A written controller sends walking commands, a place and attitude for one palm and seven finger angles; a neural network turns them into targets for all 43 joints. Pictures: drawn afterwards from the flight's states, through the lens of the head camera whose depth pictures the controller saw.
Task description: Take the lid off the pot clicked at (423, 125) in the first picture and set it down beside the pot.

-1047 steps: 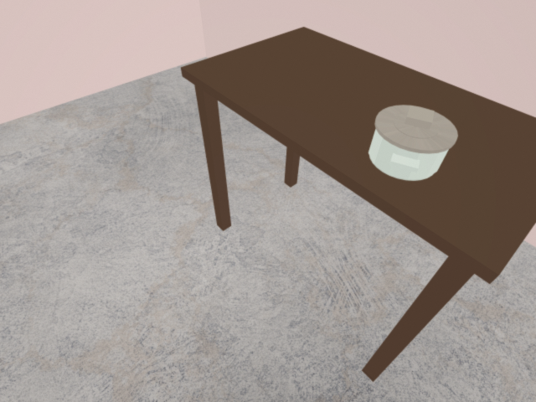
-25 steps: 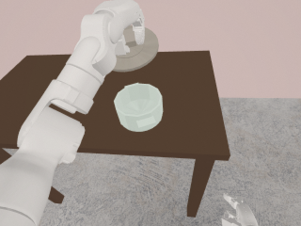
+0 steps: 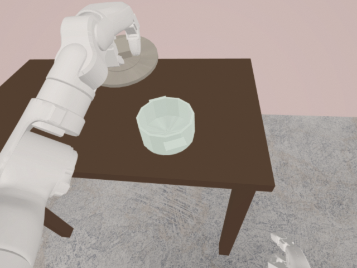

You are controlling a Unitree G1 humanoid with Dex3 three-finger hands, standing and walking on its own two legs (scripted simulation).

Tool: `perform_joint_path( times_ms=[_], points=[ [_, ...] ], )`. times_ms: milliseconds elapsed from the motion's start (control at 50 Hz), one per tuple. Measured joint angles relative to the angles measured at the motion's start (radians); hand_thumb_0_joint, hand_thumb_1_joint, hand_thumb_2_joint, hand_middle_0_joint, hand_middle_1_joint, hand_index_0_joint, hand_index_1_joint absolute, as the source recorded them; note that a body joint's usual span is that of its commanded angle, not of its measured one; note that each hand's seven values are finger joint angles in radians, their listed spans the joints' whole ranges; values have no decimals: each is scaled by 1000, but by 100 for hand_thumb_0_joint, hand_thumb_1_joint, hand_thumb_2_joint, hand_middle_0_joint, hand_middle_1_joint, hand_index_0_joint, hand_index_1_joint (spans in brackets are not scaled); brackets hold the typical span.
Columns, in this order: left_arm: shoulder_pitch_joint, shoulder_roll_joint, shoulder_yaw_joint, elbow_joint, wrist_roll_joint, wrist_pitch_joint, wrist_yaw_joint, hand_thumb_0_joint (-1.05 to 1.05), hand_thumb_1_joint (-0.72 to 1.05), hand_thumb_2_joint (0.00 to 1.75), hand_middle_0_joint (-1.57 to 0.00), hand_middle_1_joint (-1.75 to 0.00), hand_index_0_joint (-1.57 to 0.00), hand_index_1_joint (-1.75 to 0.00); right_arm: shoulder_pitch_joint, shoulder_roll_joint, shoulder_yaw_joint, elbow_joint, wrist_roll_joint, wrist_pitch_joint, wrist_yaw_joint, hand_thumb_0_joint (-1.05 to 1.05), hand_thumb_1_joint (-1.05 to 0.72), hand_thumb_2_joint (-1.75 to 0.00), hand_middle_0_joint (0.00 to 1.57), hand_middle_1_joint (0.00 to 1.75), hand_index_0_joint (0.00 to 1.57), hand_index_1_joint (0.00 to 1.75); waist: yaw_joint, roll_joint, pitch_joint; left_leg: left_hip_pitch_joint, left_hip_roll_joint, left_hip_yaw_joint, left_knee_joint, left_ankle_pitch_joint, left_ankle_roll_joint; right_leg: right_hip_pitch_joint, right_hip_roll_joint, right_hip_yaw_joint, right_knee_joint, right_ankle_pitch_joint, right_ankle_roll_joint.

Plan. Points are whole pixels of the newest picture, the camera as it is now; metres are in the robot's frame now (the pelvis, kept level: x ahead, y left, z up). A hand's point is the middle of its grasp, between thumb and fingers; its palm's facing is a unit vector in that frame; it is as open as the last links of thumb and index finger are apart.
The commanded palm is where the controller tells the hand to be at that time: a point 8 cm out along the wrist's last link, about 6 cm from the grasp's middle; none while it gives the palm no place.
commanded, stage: move the lid sideways beside the pot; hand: left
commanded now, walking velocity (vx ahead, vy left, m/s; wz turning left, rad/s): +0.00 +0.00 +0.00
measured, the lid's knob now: (117, 49) +0.49 +0.13 +0.26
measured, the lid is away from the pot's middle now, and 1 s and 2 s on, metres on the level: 0.09 0.21 0.24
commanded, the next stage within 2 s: lower the lid onto the table in 1.46 s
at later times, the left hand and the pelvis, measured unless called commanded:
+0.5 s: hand (83, 52) +0.46 +0.18 +0.28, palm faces -0.13 -0.01 -0.99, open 6.5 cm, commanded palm +0.43 +0.20 +0.35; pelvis +0.00 +0.01 +0.00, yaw +0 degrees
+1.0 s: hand (58, 53) +0.46 +0.24 +0.28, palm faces -0.16 -0.01 -0.99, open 6.5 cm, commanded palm +0.44 +0.25 +0.35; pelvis +0.00 +0.01 +0.00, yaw +0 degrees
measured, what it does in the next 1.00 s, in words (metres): stands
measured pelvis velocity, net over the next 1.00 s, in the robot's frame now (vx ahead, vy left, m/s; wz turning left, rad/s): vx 0.00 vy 0.01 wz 0.01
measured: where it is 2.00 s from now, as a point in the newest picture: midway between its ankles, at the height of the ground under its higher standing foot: outside the picture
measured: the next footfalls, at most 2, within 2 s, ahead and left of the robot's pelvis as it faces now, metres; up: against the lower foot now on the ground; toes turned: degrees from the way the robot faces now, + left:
none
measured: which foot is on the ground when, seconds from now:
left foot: down 0.00-1.00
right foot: down 0.00-1.00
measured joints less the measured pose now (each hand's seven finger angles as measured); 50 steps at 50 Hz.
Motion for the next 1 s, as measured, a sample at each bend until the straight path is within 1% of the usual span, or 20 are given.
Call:
perform_joint_path(
  times_ms=[120, 200, 280, 360, 440, 540, 600, 700, 860, 1000],
  points=[
    [16, 28, 30, -4, 7, -14, -10, 5, 16, 95, -58, -80, -88, -98, 1, 4, 3, -4, -1, 6, 3, 1, -91, -90, 20, 29, 20, 29, -2, 2, -2, -2, 0, 1, 2, -2, 3, 2, 0, 1, -7, 3, 3],
    [31, 54, 34, -25, 11, -15, -17, 5, 16, 95, -58, -80, -88, -98, 7, 5, 1, -12, 1, 12, 7, 1, -91, -90, 20, 30, 20, 29, -2, 2, 0, -4, -1, 1, 3, -3, 5, 3, -1, 1, -11, 5, 5],
    [30, 66, 29, -24, 13, -17, -23, 5, 16, 95, -58, -80, -88, -98, 11, 4, 2, -9, 4, 19, 6, 1, -91, -89, 20, 30, 20, 29, 1, -2, 1, -7, -2, -2, 8, -5, 7, 3, -2, -2, -13, 5, 6],
    [36, 81, 43, -28, 14, -30, -30, 5, 16, 95, -58, -80, -88, -98, 12, 3, 2, -9, 3, 20, 4, 1, -91, -89, 20, 30, 20, 29, -1, -4, 4, -10, -4, -2, 9, -4, 9, 3, -3, -3, -16, 7, 7],
    [41, 102, 63, -17, 18, -41, -31, 5, 16, 95, -58, -80, -88, -98, 15, 2, 1, -11, 3, 24, 4, 1, -91, -89, 20, 30, 20, 29, -5, -6, 4, -13, -3, -2, 10, -4, 10, 3, -3, -2, -21, 11, 8],
    [49, 130, 76, -13, 23, -52, -35, 5, 16, 95, -58, -80, -88, -98, 22, -1, -1, -15, 6, 31, 4, 1, -91, -89, 20, 30, 20, 29, -8, -8, 6, -17, -2, -2, 13, -5, 11, 2, -2, -2, -26, 15, 9],
    [47, 145, 69, -9, 22, -56, -37, 5, 16, 95, -58, -80, -88, -98, 27, -3, -3, -16, 9, 33, 2, 1, -91, -89, 20, 30, 20, 29, -9, -9, 9, -20, -2, -4, 14, -4, 11, 2, -2, -5, -29, 16, 9],
    [42, 163, 89, 14, 24, -77, -38, 5, 16, 95, -58, -80, -88, -98, 33, -5, -2, -11, 9, 35, -1, 1, -91, -89, 20, 30, 20, 29, -12, -10, 11, -26, -2, -7, 16, -4, 12, 1, -2, -8, -34, 20, 9],
    [27, 197, 105, 59, 40, -101, -41, 5, 17, 95, -58, -80, -88, -98, 44, -5, -3, -10, 11, 43, -5, 0, -91, -89, 20, 30, 20, 29, -19, -14, 15, -34, 1, -7, 19, -6, 12, -4, 2, -9, -40, 23, 9],
    [34, 237, 138, 80, 49, -130, -42, 5, 17, 95, -58, -79, -88, -98, 59, -8, -6, -12, 11, 48, -9, 0, -91, -89, 20, 30, 20, 29, -28, -13, 18, -41, 5, -8, 19, -8, 11, -5, 5, -10, -51, 26, 8]
  ],
)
